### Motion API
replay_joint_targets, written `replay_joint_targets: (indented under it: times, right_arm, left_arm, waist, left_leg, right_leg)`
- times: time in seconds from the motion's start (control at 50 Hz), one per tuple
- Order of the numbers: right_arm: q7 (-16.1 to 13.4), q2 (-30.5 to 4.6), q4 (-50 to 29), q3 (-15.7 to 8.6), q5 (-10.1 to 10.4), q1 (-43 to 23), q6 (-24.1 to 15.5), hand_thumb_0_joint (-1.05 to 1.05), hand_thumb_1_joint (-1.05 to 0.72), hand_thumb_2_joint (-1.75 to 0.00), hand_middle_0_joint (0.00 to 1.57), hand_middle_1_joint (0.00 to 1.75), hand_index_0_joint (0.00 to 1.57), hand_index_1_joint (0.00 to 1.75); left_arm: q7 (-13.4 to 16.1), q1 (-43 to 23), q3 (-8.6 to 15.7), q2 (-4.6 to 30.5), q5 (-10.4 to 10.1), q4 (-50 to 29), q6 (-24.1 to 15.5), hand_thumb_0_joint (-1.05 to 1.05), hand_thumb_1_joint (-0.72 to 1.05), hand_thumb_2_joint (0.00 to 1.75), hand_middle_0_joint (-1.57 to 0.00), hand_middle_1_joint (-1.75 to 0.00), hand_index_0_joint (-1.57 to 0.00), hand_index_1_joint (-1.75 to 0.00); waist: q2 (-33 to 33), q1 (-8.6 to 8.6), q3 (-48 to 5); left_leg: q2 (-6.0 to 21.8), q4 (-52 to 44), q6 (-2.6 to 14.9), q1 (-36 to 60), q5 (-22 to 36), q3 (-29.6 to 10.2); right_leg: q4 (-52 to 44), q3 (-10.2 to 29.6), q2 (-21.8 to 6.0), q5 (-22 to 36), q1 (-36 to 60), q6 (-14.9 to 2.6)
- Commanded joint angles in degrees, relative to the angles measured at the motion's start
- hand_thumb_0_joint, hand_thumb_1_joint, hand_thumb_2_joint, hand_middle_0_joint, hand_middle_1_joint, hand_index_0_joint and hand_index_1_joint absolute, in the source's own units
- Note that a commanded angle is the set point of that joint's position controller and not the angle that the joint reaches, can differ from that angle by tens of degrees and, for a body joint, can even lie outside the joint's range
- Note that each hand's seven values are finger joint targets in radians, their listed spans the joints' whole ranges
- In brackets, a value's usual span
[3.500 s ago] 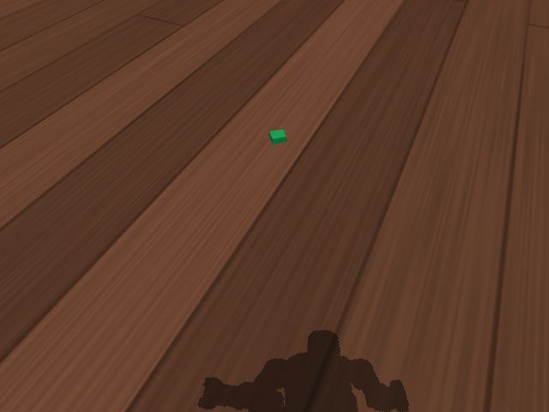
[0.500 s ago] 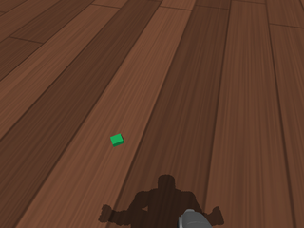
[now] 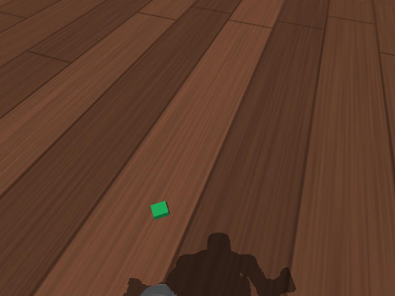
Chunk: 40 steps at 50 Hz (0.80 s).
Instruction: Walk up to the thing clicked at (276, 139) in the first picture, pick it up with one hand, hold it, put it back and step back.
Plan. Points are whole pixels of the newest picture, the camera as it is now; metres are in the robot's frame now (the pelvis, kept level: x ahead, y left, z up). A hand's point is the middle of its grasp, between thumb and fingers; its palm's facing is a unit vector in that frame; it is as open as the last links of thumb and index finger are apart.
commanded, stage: walk up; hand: left
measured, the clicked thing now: (159, 210) +0.60 +0.22 -0.74
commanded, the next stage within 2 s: none
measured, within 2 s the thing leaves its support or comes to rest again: neither
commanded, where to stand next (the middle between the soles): +0.20 +0.00 m, yaw -2 degrees
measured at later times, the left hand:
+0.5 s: hand (99, 256) +0.22 +0.25 -0.14, palm faces -0.10 -0.92 -0.38, open 7.4 cm
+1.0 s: hand (95, 254) +0.22 +0.26 -0.13, palm faces -0.02 -0.94 -0.33, open 7.4 cm
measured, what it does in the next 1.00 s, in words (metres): walks ahead: right foot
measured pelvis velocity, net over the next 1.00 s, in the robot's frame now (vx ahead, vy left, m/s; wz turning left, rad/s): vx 0.13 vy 0.00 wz -0.02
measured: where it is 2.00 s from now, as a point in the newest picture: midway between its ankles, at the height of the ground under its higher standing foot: outside the picture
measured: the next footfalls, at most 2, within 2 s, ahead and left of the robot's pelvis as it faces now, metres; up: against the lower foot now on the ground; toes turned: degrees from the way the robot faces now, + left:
right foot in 0.38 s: +0.22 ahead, -0.12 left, +0.00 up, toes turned -5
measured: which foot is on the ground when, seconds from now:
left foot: down 0.00-1.00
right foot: down 0.00-0.00, up 0.02-0.36, down 0.38-1.00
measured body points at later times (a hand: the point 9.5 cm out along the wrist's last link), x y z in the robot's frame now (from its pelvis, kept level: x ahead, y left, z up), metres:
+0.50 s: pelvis +0.10 +0.00 +0.00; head +0.14 -0.02 +0.44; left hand +0.22 +0.30 -0.11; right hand +0.15 -0.31 -0.14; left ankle +0.09 +0.13 -0.71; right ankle +0.18 -0.12 -0.72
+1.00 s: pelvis +0.13 +0.00 +0.02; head +0.14 +0.01 +0.47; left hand +0.22 +0.31 -0.11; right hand +0.20 -0.31 -0.10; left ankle +0.10 +0.13 -0.72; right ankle +0.18 -0.12 -0.72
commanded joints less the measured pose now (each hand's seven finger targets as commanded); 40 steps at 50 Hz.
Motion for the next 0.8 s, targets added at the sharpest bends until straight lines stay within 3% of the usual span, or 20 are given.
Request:
replay_joint_targets:
  times: [0.0,0.02,0.08,0.18,0.24,0.26,0.3,0.34,0.36,0.38,0.4,0.42,0.46,0.48,0.52,0.54,0.56,0.58,0.62,0.78]
  right_arm:
    - [-1.86,-20.17,-2.67,-6.02,0.95,12.95,-2.72,0.00,-0.90,-0.90,0.20,0.30,0.20,0.30]
    - [-2.12,-18.85,-3.22,-5.58,1.49,9.57,-2.44,0.00,-0.90,-0.90,0.20,0.30,0.20,0.30]
    - [-2.91,-13.68,-4.81,-3.37,1.48,4.64,-3.11,0.00,-0.90,-0.90,0.20,0.30,0.20,0.30]
    - [-3.86,-12.86,-5.42,-2.58,1.19,4.28,-3.08,0.00,-0.90,-0.90,0.20,0.30,0.20,0.30]
    - [-4.49,-11.40,-5.54,-1.46,1.23,2.58,-2.41,0.00,-0.90,-0.90,0.20,0.30,0.20,0.30]
    - [-4.66,-11.48,-5.44,-1.31,1.46,2.11,-2.11,0.00,-0.90,-0.90,0.20,0.30,0.20,0.30]
    - [-4.96,-11.60,-5.03,-1.29,1.89,1.43,-1.30,0.00,-0.90,-0.90,0.20,0.30,0.20,0.30]
    - [-5.02,-10.52,-4.92,-0.55,2.52,-1.35,-0.53,0.00,-0.90,-0.90,0.20,0.30,0.20,0.30]
    - [-5.02,-8.02,-4.70,0.30,2.69,-0.46,-0.37,0.00,-0.90,-0.90,0.20,0.30,0.20,0.30]
    - [-5.01,-4.68,-4.20,1.47,2.74,2.59,-0.11,0.00,-0.90,-0.90,0.20,0.30,0.20,0.30]
    - [-5.53,-7.05,-2.74,0.85,2.66,1.76,0.88,0.00,-0.90,-0.90,0.20,0.30,0.20,0.30]
    - [-5.84,-8.30,-0.97,0.43,2.29,1.00,1.27,0.00,-0.90,-0.90,0.20,0.30,0.20,0.30]
    - [-5.43,-8.65,1.42,0.58,2.58,0.74,1.21,0.00,-0.90,-0.90,0.20,0.30,0.20,0.30]
    - [-5.39,-8.41,3.27,0.64,2.57,2.59,1.07,0.00,-0.90,-0.90,0.20,0.30,0.20,0.30]
    - [-5.21,-8.16,5.51,0.78,1.75,2.82,0.65,0.00,-0.90,-0.90,0.20,0.30,0.20,0.30]
    - [-5.24,-9.16,5.50,0.61,1.07,0.98,0.39,0.00,-0.90,-0.90,0.20,0.30,0.20,0.30]
    - [-5.15,-10.05,5.17,0.73,0.76,-2.75,0.01,0.00,-0.90,-0.90,0.20,0.30,0.20,0.30]
    - [-4.88,-10.37,5.41,1.08,0.91,-6.05,-0.16,0.00,-0.90,-0.90,0.20,0.30,0.20,0.30]
    - [-4.60,-8.61,7.04,2.08,0.97,-6.80,-0.26,0.00,-0.90,-0.90,0.20,0.30,0.20,0.30]
    - [-4.86,-8.88,10.64,2.37,1.00,-9.81,-0.88,0.00,-0.90,-0.90,0.20,0.30,0.20,0.30]
  left_arm:
    - [1.83,-2.74,2.97,10.44,-0.88,-5.09,-1.03,0.00,0.90,0.90,-0.20,-0.30,-0.20,-0.30]
    - [2.37,-3.60,2.97,12.85,-0.79,-4.52,-0.96,0.00,0.90,0.90,-0.20,-0.30,-0.20,-0.30]
    - [1.66,1.14,3.12,11.53,-1.45,-1.10,-0.72,0.00,0.90,0.90,-0.20,-0.30,-0.20,-0.30]
    - [0.96,-2.47,2.59,7.92,-0.84,-1.80,0.66,0.00,0.90,0.90,-0.20,-0.30,-0.20,-0.30]
    - [1.62,-4.32,2.34,5.90,-1.00,-1.52,1.01,0.00,0.90,0.90,-0.20,-0.30,-0.20,-0.30]
    - [1.90,-4.39,2.36,5.61,-1.00,-1.13,1.07,0.00,0.90,0.90,-0.20,-0.30,-0.20,-0.30]
    - [2.19,-6.06,2.42,5.80,-0.96,-0.52,1.21,0.00,0.90,0.90,-0.20,-0.30,-0.20,-0.30]
    - [2.47,-4.52,2.57,6.30,-0.87,1.07,0.98,0.00,0.90,0.90,-0.20,-0.30,-0.20,-0.30]
    - [2.73,-4.85,3.13,9.06,-0.46,1.18,0.59,0.00,0.90,0.90,-0.20,-0.30,-0.20,-0.30]
    - [2.87,-6.15,3.88,11.95,-0.34,0.55,0.24,0.00,0.90,0.90,-0.20,-0.30,-0.20,-0.30]
    - [2.87,-9.62,3.21,12.77,-1.02,0.15,0.46,0.00,0.90,0.90,-0.20,-0.30,-0.20,-0.30]
    - [2.84,-11.17,2.89,12.51,-0.72,0.07,0.83,0.00,0.90,0.90,-0.20,-0.30,-0.20,-0.30]
    - [3.03,-13.98,2.07,10.88,-0.19,0.47,1.26,0.00,0.90,0.90,-0.20,-0.30,-0.20,-0.30]
    - [3.01,-16.21,2.10,10.70,-0.15,0.63,1.53,0.00,0.90,0.90,-0.20,-0.30,-0.20,-0.30]
    - [2.68,-17.81,1.62,9.18,-0.44,1.13,2.31,0.00,0.90,0.90,-0.20,-0.30,-0.20,-0.30]
    - [2.50,-18.05,1.16,7.77,-0.67,1.46,2.52,0.00,0.90,0.90,-0.20,-0.30,-0.20,-0.30]
    - [2.30,-18.38,1.02,6.68,-1.05,2.35,2.68,0.00,0.90,0.90,-0.20,-0.30,-0.20,-0.30]
    - [2.15,-18.78,1.17,7.11,-1.03,3.55,2.69,0.00,0.90,0.90,-0.20,-0.30,-0.20,-0.30]
    - [2.08,-19.60,1.21,7.06,-0.76,5.33,2.31,0.00,0.90,0.90,-0.20,-0.30,-0.20,-0.30]
    - [1.93,-21.26,0.66,5.96,-1.44,10.10,1.94,0.00,0.90,0.90,-0.20,-0.30,-0.20,-0.30]
  waist:
    - [14.72,-8.12,-2.83]
    - [7.47,-5.73,0.59]
    - [7.43,-2.17,-0.07]
    - [8.48,-2.44,0.47]
    - [7.81,-1.78,-1.23]
    - [8.08,-1.56,-2.48]
    - [7.33,-2.03,-4.11]
    - [4.81,0.31,-5.55]
    - [-1.21,0.53,-6.45]
    - [-11.15,-0.44,-8.32]
    - [-10.63,-1.03,-8.17]
    - [-10.02,-0.69,-6.58]
    - [-10.46,-1.68,-5.37]
    - [-12.18,-3.00,-5.48]
    - [-10.17,-3.20,-6.69]
    - [-7.30,-2.98,-7.12]
    - [-4.39,-1.73,-5.85]
    - [-4.13,-0.65,-3.88]
    - [-4.10,-0.56,-2.81]
    - [0.64,-0.82,-6.28]
  left_leg:
    - [20.94,-23.39,12.94,23.60,-22.23,-41.79]
    - [20.90,-21.97,14.65,17.80,-17.88,-37.38]
    - [13.54,-17.82,10.85,16.02,4.21,-17.77]
    - [12.24,-15.40,12.64,13.51,24.48,-7.75]
    - [10.33,-10.32,10.64,9.88,39.99,-3.42]
    - [10.10,-8.48,10.26,10.02,40.46,-2.91]
    - [9.42,-5.47,9.22,9.32,34.70,-3.33]
    - [7.56,-0.24,6.76,6.73,22.76,-2.92]
    - [5.53,3.81,4.34,2.84,13.24,-2.31]
    - [1.30,10.83,1.80,-0.31,-6.19,-0.05]
    - [-2.57,12.25,1.38,2.58,-21.89,-1.06]
    - [-1.77,12.80,1.34,3.72,-25.63,-2.51]
    - [-1.18,8.58,1.34,3.91,-21.19,-3.33]
    - [-1.24,3.78,1.16,6.26,-15.64,-2.31]
    - [-1.82,-5.32,0.78,12.72,-5.67,-2.34]
    - [0.68,-8.88,1.44,13.71,-5.13,-6.18]
    - [3.59,-12.40,2.49,9.72,-9.85,-10.74]
    - [4.14,-13.05,3.11,5.56,-13.25,-10.84]
    - [2.48,-13.64,2.39,5.53,-9.42,-8.03]
    - [4.06,-17.98,1.64,10.36,4.14,-7.56]
  right_leg:
    - [29.71,5.01,5.49,-7.51,-31.99,-3.28]
    - [32.49,8.42,2.91,-5.16,-31.60,-3.34]
    - [26.60,8.82,-0.56,2.40,-25.63,-2.87]
    - [14.88,4.43,-0.42,5.42,-20.58,-0.68]
    - [7.67,1.68,1.28,12.06,-12.33,-1.27]
    - [6.59,0.93,2.20,13.12,-10.74,-1.39]
    - [2.33,0.35,3.53,14.06,-7.14,-1.91]
    - [-5.85,1.24,3.73,20.46,0.09,-3.21]
    - [-8.35,6.24,-0.13,28.35,5.00,-4.58]
    - [-12.49,20.30,-11.08,31.03,6.13,-7.91]
    - [-14.58,26.49,-15.75,26.54,0.14,-14.73]
    - [-14.83,27.07,-15.35,20.82,-3.10,-15.13]
    - [-15.36,21.27,-11.21,15.41,-4.35,-11.60]
    - [-14.88,18.69,-9.81,13.51,-5.95,-9.88]
    - [-13.24,14.84,-6.81,9.84,-9.13,-7.02]
    - [-12.72,13.36,-5.94,8.42,-10.42,-5.04]
    - [-13.22,11.88,-3.76,4.11,-8.64,-3.12]
    - [-14.24,11.23,-2.64,1.20,-5.60,-2.42]
    - [-15.15,11.93,-3.24,3.81,-3.08,-2.84]
    - [-15.21,7.76,-2.50,21.28,4.14,-2.16]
